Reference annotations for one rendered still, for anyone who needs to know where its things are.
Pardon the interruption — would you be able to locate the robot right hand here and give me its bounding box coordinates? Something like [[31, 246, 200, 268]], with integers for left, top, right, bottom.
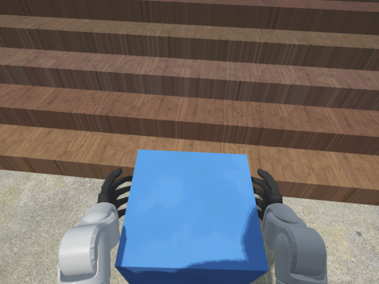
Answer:
[[251, 169, 283, 222]]

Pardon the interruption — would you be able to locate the robot left hand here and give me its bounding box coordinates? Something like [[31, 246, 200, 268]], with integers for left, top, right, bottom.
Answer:
[[97, 168, 133, 218]]

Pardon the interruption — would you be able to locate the left robot forearm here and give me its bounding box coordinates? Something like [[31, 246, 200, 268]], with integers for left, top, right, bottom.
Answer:
[[57, 202, 120, 284]]

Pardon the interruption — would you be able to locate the carton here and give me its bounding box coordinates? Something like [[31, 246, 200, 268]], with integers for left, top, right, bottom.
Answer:
[[115, 150, 269, 284]]

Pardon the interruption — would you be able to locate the right robot forearm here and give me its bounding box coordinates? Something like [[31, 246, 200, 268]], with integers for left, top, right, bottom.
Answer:
[[262, 203, 327, 284]]

